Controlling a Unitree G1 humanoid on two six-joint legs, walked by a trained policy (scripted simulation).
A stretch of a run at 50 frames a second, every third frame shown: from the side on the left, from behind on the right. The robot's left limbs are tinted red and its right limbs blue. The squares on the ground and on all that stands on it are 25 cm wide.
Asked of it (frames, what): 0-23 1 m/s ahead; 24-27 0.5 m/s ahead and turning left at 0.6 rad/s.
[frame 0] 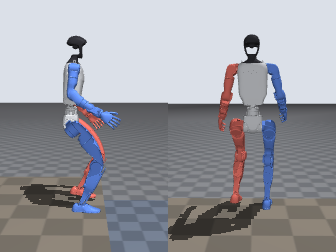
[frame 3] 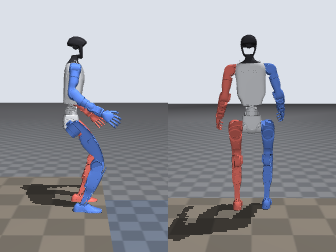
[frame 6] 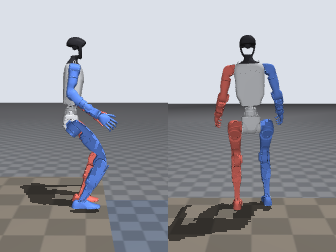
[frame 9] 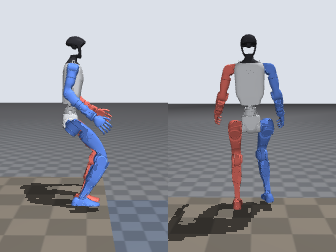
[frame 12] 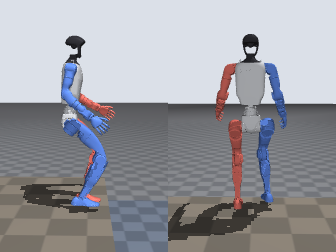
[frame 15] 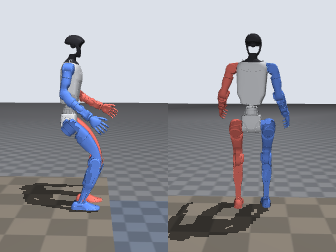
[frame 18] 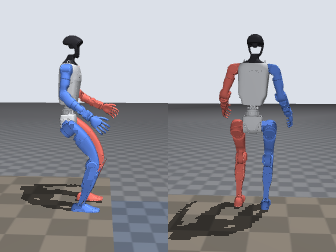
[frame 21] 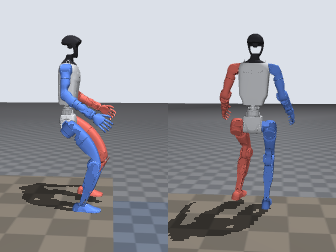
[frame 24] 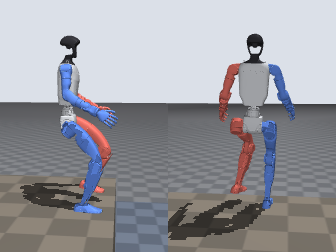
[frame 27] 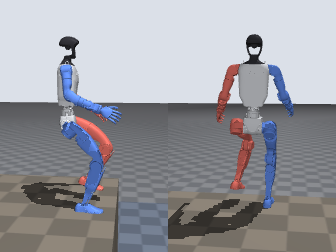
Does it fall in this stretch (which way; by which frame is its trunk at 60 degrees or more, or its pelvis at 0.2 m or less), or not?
no
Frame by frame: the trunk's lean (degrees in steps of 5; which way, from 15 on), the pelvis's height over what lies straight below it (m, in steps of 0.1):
0: 5, 0.7
3: 5, 0.7
6: 5, 0.7
9: 5, 0.7
12: 5, 0.7
15: 5, 0.7
18: 5, 0.7
21: 5, 0.7
24: 5, 0.7
27: 0, 0.7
